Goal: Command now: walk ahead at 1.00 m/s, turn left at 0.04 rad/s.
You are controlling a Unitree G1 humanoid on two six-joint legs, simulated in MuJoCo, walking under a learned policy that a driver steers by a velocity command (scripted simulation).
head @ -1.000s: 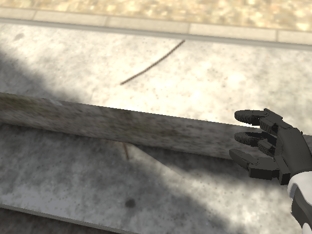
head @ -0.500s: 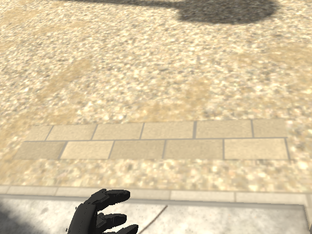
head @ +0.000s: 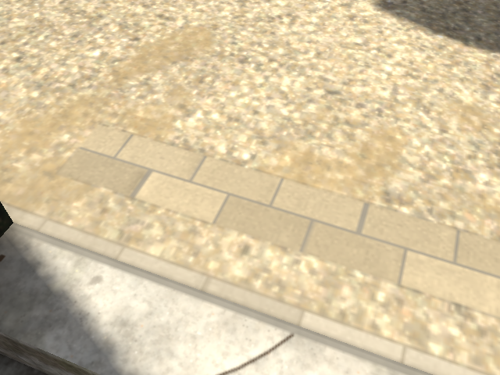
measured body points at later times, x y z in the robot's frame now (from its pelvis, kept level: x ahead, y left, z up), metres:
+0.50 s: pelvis +0.07 -0.05 -0.01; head +0.08 -0.09 +0.43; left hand +0.08 +0.24 -0.11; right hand +0.37 -0.24 +0.00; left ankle +0.09 +0.11 -0.63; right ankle -0.13 -0.06 -0.74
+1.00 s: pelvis +0.18 -0.06 +0.11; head +0.26 -0.13 +0.54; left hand +0.49 +0.08 +0.10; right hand +0.03 -0.25 -0.04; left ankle +0.07 +0.08 -0.63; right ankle +0.19 -0.18 -0.20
